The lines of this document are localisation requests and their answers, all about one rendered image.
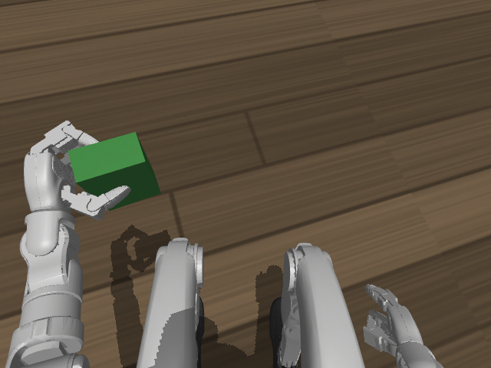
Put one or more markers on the right robot foot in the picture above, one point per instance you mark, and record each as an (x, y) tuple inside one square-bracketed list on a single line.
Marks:
[(275, 332)]

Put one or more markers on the left robot hand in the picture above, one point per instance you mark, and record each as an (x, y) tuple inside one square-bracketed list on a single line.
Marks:
[(50, 182)]

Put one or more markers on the right robot hand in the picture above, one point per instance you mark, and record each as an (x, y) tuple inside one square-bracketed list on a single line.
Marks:
[(386, 333)]

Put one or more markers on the right robot arm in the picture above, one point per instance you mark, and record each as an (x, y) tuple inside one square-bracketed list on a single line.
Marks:
[(415, 355)]

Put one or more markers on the carton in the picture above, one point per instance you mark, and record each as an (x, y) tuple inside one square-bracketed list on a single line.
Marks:
[(120, 161)]

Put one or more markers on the left robot arm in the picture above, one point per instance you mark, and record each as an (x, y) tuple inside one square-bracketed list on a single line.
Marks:
[(50, 332)]

